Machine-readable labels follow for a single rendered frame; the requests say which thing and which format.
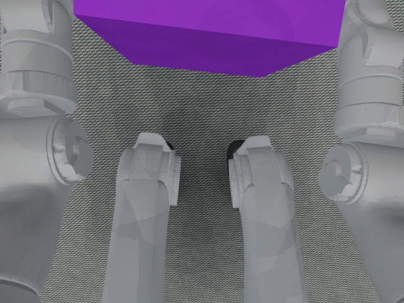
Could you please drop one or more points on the right robot upper arm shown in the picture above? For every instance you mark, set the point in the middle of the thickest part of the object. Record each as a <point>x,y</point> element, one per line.
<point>366,182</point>

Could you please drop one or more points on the robot left thigh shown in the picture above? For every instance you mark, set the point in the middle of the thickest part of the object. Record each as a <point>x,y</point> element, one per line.
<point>135,271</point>

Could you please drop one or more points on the carton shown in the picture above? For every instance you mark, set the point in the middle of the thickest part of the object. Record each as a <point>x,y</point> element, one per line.
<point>241,37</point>

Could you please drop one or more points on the robot left forearm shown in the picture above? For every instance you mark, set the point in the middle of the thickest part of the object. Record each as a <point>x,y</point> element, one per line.
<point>36,59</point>

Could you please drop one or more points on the robot right forearm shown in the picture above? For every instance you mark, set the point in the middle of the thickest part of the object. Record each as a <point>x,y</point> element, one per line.
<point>370,57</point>

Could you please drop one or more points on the left robot upper arm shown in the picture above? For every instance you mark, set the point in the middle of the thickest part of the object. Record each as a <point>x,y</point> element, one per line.
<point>41,160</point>

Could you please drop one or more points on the left robot foot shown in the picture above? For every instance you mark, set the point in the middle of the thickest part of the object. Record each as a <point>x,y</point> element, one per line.
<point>171,147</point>

